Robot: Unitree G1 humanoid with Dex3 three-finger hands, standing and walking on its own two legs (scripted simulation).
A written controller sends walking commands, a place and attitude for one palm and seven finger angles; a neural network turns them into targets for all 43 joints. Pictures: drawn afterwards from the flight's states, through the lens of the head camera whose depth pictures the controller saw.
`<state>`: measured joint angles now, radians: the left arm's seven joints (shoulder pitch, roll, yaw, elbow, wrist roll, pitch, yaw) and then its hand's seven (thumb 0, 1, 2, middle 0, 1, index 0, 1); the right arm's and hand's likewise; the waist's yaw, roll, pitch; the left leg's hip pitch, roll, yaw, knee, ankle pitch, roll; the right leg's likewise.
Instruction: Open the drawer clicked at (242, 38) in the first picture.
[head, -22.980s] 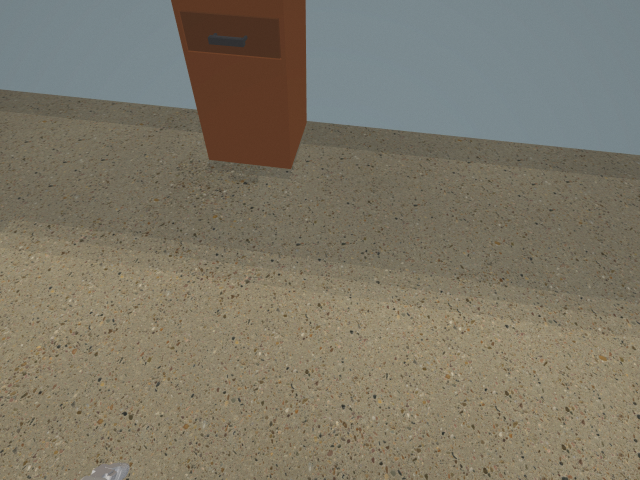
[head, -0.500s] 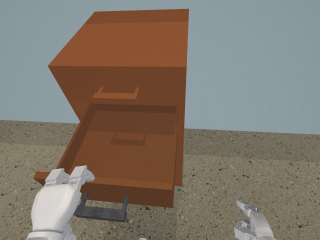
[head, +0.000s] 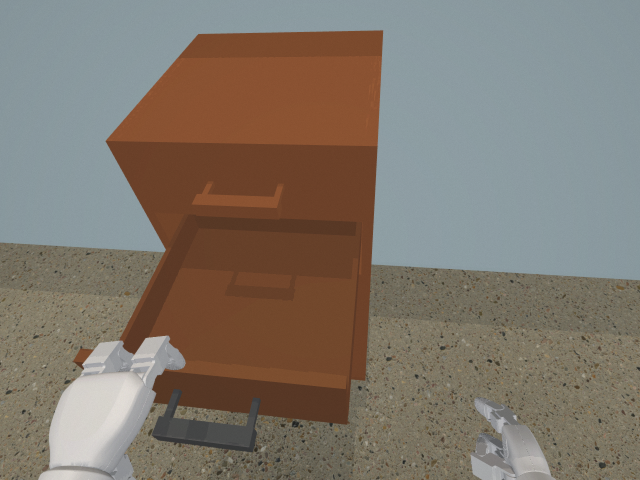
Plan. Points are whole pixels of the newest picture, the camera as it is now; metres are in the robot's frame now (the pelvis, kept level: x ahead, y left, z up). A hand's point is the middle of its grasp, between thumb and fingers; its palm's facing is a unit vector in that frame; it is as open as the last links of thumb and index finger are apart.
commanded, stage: draw the hand back to the body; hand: left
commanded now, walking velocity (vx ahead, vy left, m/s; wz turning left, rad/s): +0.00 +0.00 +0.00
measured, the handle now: (210, 417) +0.22 +0.20 -0.10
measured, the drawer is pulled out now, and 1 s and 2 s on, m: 0.30 0.30 0.30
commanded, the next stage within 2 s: step back with the hand held close in 1.60 s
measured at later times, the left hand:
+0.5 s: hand (96, 420) +0.16 +0.24 +0.09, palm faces +0.03 -0.10 -0.99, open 13.8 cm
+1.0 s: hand (84, 353) +0.19 +0.23 +0.17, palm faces +0.35 -0.84 -0.41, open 12.1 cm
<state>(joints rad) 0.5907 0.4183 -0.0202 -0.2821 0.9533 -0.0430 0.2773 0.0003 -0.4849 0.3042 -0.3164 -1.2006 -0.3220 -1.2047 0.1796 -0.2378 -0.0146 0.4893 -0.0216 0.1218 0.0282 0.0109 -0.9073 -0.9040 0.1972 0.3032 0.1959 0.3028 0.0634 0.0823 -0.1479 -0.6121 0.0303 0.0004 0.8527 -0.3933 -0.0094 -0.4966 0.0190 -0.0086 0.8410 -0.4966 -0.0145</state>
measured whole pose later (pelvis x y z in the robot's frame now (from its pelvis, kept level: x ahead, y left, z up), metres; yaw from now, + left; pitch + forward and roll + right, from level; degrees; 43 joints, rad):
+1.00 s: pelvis +0.02 +0.00 +0.03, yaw +2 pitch -1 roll +0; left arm 0.60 0.32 0.21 -0.47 -0.04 -0.07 0.13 0.00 -0.09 0.48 -0.28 -0.94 -0.29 -0.94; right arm 0.20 -0.21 0.04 0.60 0.02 -0.12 -0.09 0.01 -0.90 -0.90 0.20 0.30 0.20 0.30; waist 0.04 0.06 -0.02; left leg -0.25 0.01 -0.01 0.56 -0.29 -0.01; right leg -0.12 0.00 -0.03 0.51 -0.38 -0.01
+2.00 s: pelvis +0.00 +0.00 +0.04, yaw +3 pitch +3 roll -1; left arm 0.66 0.39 0.34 -0.59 -0.05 -0.14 0.08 0.01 0.89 0.90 -0.21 -0.30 -0.22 -0.31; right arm 0.13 -0.24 -0.02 0.55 0.03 0.05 -0.07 0.01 -0.91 -0.90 0.20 0.30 0.20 0.30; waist 0.00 0.06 0.04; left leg -0.33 0.02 -0.04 0.50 -0.22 -0.01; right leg -0.18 0.01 -0.05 0.44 -0.31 -0.01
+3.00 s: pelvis -0.12 -0.01 +0.03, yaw +2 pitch +3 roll -3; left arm 0.64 0.45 0.40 -0.71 -0.07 -0.27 0.09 0.02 0.89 0.90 -0.21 -0.30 -0.22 -0.31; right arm 0.10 -0.18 0.00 0.61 0.03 -0.09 -0.03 0.01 -0.90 -0.90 0.20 0.30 0.20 0.30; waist 0.00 0.03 0.09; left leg -0.58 0.05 -0.06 0.69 -0.21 -0.02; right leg -0.26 0.07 -0.04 0.56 -0.34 -0.03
